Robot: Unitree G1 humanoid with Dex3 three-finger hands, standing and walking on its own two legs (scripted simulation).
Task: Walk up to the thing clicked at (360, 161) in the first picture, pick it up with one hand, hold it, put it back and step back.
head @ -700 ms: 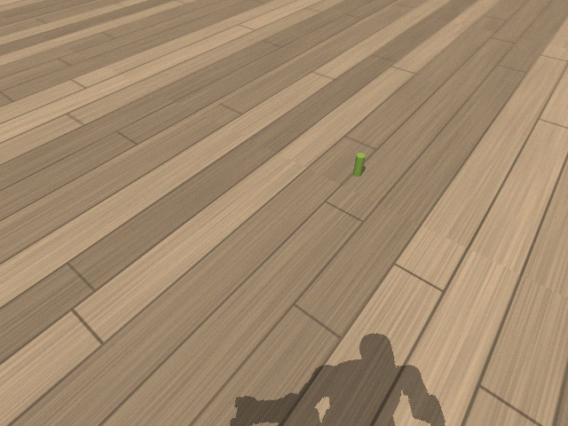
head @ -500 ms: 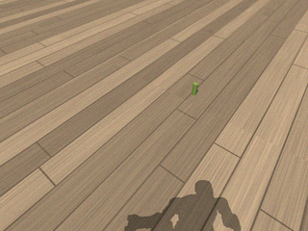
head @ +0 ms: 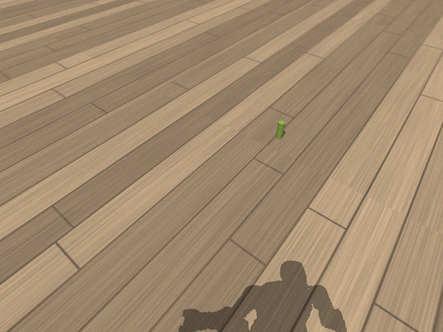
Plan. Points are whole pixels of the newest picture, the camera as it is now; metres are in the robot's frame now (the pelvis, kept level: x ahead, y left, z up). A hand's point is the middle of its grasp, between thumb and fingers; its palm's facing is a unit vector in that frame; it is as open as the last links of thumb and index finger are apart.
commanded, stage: stand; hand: left
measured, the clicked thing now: (280, 129) +1.48 -0.39 -0.72
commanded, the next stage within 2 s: walk up in 0.42 s
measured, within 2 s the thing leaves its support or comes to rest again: neither
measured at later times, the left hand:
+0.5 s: hand out of the picture +0.07 +0.26 -0.15, palm faces -0.08 -0.94 -0.33, open 7.4 cm
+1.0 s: hand (136, 271) +0.29 +0.20 -0.13, palm faces -0.36 -0.80 -0.47, open 7.4 cm
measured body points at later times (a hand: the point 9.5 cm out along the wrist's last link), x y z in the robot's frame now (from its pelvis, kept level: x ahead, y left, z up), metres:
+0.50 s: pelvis +0.00 +0.00 +0.00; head +0.01 -0.01 +0.45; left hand +0.08 +0.31 -0.13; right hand +0.08 -0.31 -0.13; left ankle +0.00 +0.12 -0.74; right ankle +0.00 -0.13 -0.74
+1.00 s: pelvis +0.17 -0.05 -0.01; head +0.14 -0.10 +0.43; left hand +0.31 +0.24 -0.10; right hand +0.17 -0.40 -0.13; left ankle +0.34 +0.05 -0.68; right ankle +0.09 -0.18 -0.75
